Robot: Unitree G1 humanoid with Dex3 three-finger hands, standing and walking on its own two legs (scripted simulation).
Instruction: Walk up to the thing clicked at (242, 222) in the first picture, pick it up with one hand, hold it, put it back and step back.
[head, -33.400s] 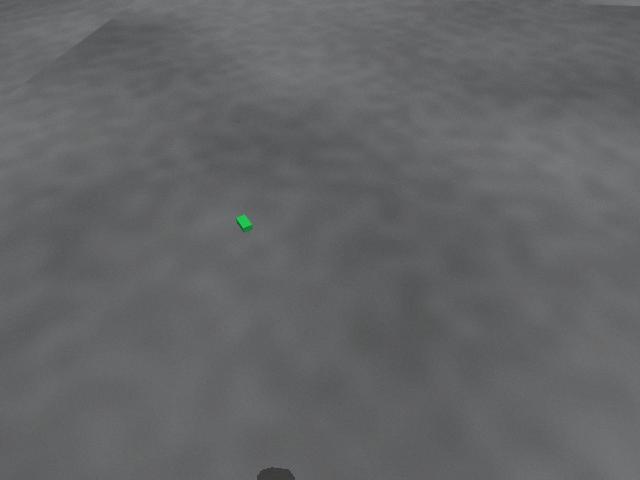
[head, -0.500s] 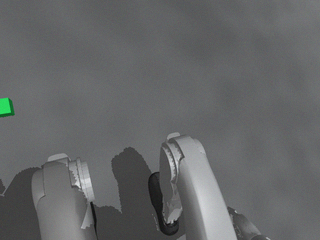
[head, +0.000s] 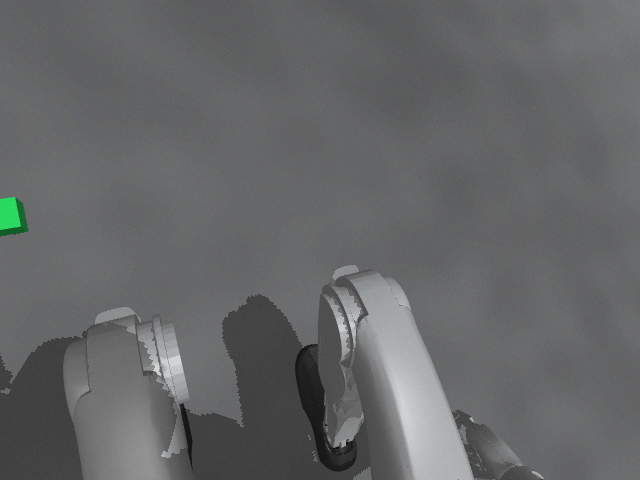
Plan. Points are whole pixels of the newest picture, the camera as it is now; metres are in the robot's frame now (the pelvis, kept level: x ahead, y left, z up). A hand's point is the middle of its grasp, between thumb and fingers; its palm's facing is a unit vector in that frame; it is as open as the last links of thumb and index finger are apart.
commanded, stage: approach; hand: left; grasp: from above
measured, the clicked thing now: out of the picture +0.46 +0.36 -0.30
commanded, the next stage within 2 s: close in in 0.62 s
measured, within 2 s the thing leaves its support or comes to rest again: neither
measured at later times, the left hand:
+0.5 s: hand out of the picture +0.49 +0.33 -0.16, palm faces -0.36 -0.07 -0.93, open 13.2 cm
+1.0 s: hand out of the picture +0.43 +0.36 -0.21, palm faces -0.48 -0.15 -0.87, open 13.4 cm
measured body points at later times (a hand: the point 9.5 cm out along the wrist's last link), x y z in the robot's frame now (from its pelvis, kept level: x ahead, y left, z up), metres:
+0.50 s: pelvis +0.00 +0.00 +0.01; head +0.25 +0.09 +0.37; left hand +0.50 +0.33 -0.11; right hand +0.06 -0.27 -0.08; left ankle +0.07 +0.13 -0.28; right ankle +0.10 -0.12 -0.28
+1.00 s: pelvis +0.00 +0.00 +0.00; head +0.26 +0.13 +0.35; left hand +0.45 +0.37 -0.16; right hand +0.08 -0.27 -0.07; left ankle +0.07 +0.13 -0.28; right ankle +0.10 -0.12 -0.28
